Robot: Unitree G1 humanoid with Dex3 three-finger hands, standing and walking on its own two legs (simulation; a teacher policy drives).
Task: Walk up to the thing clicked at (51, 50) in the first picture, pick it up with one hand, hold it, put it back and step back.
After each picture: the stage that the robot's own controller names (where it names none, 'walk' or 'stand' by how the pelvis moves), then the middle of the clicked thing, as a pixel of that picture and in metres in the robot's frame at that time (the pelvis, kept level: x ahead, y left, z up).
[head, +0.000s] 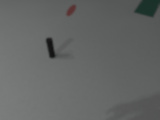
stand; (50, 48) +1.25 +0.37 -0.66
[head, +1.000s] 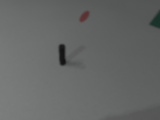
walk; (62, 55) +1.16 +0.18 -0.64
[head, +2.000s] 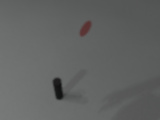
walk; (58, 89) +0.71 +0.19 -0.65
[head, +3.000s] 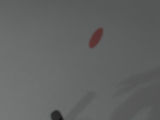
walk; out of the picture +0.41 +0.24 -0.63
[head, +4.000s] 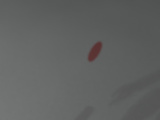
stand; out of the picture +0.36 +0.21 -0.66
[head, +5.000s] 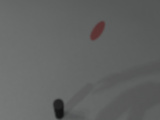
walk; (59, 109) +0.44 +0.14 -0.63
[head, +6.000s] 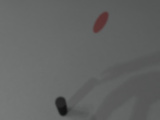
walk; (61, 107) +0.41 +0.16 -0.62
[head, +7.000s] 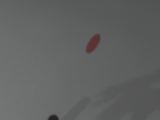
walk; out of the picture +0.39 +0.16 -0.63
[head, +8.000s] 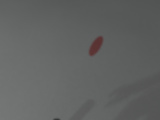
stand; out of the picture +0.39 +0.19 -0.63
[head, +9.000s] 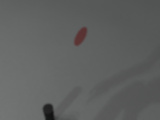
walk; (49, 115) +0.46 +0.20 -0.64
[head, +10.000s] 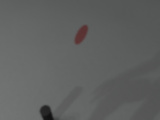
stand; (47, 116) +0.43 +0.25 -0.61
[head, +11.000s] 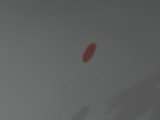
stand; out of the picture +0.38 +0.20 -0.65
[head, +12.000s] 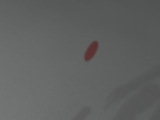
stand; out of the picture +0.34 +0.20 -0.66
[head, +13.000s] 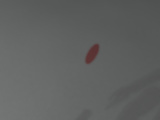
stand; out of the picture +0.34 +0.20 -0.66
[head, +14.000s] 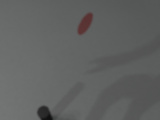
go down; (45, 116) +0.36 +0.22 -0.58
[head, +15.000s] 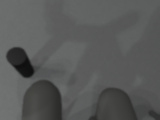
go down; (22, 65) +0.41 +0.29 -0.28
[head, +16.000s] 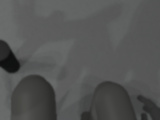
close in; (6, 59) +0.39 +0.31 -0.24
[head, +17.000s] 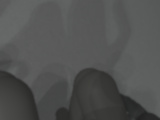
rest palm; out of the picture +0.34 +0.35 -0.15
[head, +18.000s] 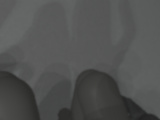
lift; out of the picture +0.33 +0.34 -0.16
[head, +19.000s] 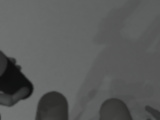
lift; (10, 80) +0.31 +0.24 +0.01
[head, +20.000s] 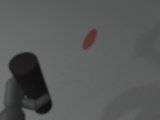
hold; (35, 88) +0.31 +0.17 +0.05
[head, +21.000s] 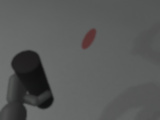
hold; (37, 84) +0.33 +0.17 +0.05
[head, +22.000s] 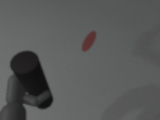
hold; (36, 85) +0.32 +0.17 +0.05
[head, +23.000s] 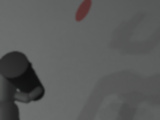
crouch; (27, 81) +0.34 +0.20 -0.01
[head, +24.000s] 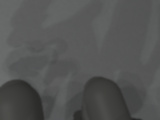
lower; out of the picture +0.40 +0.32 -0.09
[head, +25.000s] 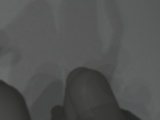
lower; out of the picture +0.39 +0.35 -0.15
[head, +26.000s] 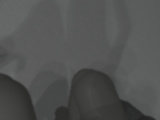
lower; out of the picture +0.36 +0.35 -0.16
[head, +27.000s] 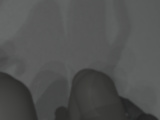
lower; out of the picture +0.34 +0.35 -0.16
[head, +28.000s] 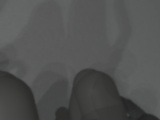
lower; out of the picture +0.34 +0.35 -0.15
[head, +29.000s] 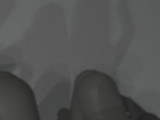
open; out of the picture +0.33 +0.34 -0.15
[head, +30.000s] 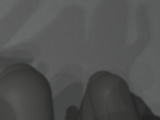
stand; out of the picture +0.34 +0.33 -0.17
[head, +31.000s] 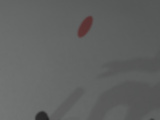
stand; out of the picture +0.35 +0.22 -0.55
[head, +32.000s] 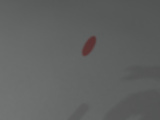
stand; out of the picture +0.35 +0.22 -0.60
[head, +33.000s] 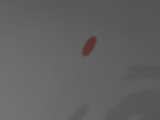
stand; out of the picture +0.34 +0.22 -0.60
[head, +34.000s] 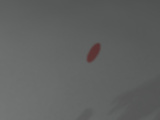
stand; out of the picture +0.35 +0.20 -0.65
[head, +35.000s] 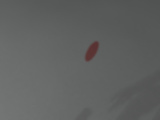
stand; out of the picture +0.34 +0.21 -0.66
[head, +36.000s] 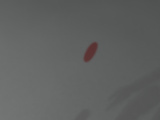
stand; out of the picture +0.33 +0.21 -0.66
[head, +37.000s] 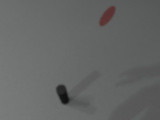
walk; (63, 95) +0.50 +0.18 -0.63
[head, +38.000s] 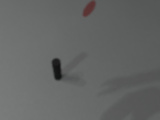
walk; (57, 70) +0.76 +0.19 -0.64
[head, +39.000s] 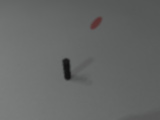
stand; (66, 69) +0.97 +0.20 -0.64
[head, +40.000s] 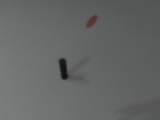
stand; (63, 69) +0.96 +0.21 -0.66
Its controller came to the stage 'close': yes
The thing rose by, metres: 0.69
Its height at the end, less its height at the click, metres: +0.00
